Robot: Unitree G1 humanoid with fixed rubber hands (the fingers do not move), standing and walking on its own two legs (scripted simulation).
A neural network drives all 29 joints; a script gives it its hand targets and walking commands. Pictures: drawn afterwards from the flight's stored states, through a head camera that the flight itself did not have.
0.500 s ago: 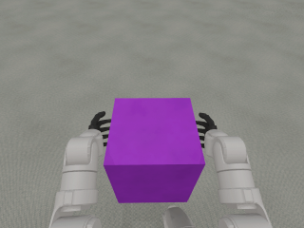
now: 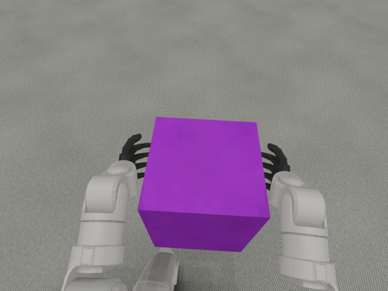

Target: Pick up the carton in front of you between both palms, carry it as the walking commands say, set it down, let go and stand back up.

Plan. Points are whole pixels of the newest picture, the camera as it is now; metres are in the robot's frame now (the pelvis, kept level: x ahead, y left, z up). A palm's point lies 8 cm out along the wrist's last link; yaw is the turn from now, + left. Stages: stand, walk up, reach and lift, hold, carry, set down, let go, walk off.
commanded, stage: carry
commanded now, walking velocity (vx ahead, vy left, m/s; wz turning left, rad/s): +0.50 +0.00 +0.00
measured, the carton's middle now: (201, 189) +0.34 +0.04 -0.03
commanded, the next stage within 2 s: none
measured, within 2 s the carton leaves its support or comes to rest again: neither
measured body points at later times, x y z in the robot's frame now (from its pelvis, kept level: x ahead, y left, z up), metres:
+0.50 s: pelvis +0.33 +0.01 +0.02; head +0.32 +0.02 +0.47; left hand +0.64 +0.15 +0.11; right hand +0.62 -0.15 +0.11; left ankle +0.23 +0.11 -0.72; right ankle +0.43 -0.11 -0.70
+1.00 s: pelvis +0.63 +0.01 +0.01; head +0.59 +0.01 +0.46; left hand +0.90 +0.16 +0.10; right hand +0.90 -0.14 +0.10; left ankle +0.76 +0.11 -0.72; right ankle +0.47 -0.10 -0.72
